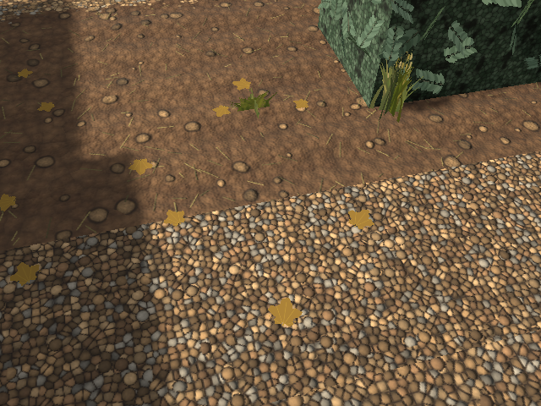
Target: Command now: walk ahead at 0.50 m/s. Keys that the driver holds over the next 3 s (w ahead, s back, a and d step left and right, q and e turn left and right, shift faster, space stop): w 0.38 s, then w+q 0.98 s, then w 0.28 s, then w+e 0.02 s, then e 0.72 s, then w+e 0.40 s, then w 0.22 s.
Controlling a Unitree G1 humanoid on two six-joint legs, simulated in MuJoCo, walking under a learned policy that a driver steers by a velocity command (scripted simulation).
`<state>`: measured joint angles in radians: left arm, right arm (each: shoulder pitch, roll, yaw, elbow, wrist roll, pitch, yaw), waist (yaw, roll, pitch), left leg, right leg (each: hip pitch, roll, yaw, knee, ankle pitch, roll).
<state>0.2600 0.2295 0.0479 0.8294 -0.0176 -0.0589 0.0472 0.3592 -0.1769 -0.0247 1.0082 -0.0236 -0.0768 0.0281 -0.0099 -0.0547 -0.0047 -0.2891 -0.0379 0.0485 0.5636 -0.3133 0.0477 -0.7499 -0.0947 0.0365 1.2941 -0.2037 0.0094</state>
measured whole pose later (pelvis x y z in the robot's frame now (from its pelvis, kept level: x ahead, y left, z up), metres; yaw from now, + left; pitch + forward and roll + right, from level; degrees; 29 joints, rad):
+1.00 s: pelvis +0.52 +0.11 -0.12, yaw +16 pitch +2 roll -4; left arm 0.44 0.24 0.08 0.94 -0.02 -0.06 0.05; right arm 0.05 -0.27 -0.08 0.83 0.02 -0.02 0.08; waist 0.12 0.06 0.03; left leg -0.50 0.09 -0.01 0.43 0.45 0.06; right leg 0.07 -0.21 -0.28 0.98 -0.80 0.15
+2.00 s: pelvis +0.97 +0.37 -0.17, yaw +28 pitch +3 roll -1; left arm 0.29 0.28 0.08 0.86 -0.02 -0.01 0.04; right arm 0.04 -0.22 -0.04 0.77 -0.02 -0.04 -0.01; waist 0.05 -0.03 0.02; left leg -0.42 0.01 0.04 0.47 -0.11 0.02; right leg -0.47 -0.01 0.04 1.10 -0.54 0.05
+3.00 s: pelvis +1.18 +0.41 -0.16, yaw -4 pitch +2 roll +0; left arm 0.25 0.31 0.06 0.69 -0.01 -0.05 0.00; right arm 0.32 -0.25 -0.06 0.89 0.00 -0.09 0.01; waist -0.05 -0.05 -0.02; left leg -0.12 -0.02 0.00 0.32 -0.24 0.03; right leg -0.60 -0.03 0.08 1.01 -0.25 -0.01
